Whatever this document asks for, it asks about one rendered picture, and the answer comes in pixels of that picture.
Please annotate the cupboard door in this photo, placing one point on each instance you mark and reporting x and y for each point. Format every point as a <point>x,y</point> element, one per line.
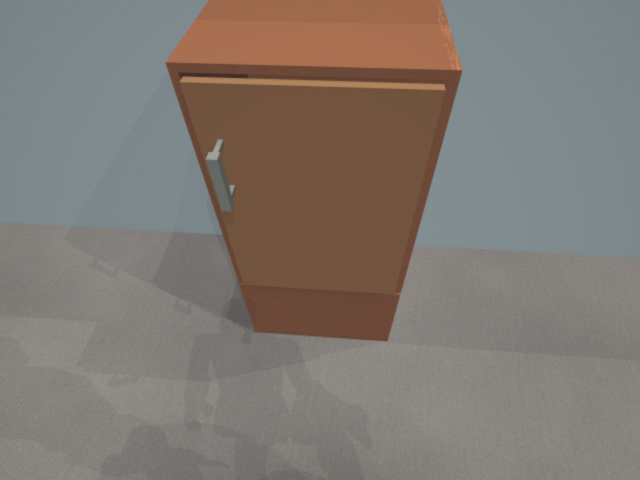
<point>327,174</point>

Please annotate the handle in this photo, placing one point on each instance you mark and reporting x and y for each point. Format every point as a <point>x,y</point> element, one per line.
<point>216,168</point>

